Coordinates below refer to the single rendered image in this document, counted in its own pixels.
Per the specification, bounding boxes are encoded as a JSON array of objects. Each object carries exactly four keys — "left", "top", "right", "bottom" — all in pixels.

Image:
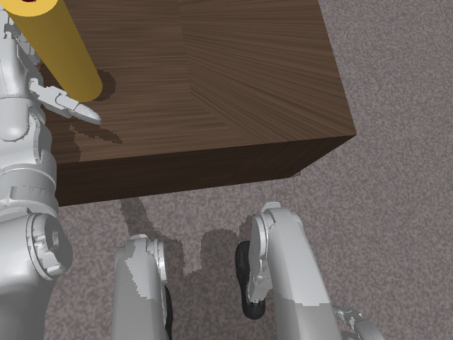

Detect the bottle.
[{"left": 0, "top": 0, "right": 103, "bottom": 102}]

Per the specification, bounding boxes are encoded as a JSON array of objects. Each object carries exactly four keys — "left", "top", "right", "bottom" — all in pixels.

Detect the right robot hand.
[{"left": 333, "top": 305, "right": 386, "bottom": 340}]

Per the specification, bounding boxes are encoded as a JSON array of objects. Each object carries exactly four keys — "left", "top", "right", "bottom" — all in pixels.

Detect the right robot foot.
[{"left": 235, "top": 241, "right": 265, "bottom": 319}]

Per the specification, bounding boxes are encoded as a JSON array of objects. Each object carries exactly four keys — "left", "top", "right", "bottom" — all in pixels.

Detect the left robot arm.
[{"left": 0, "top": 97, "right": 73, "bottom": 340}]

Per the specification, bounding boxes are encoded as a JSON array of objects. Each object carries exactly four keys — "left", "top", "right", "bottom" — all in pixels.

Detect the left robot hand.
[{"left": 0, "top": 4, "right": 101, "bottom": 125}]

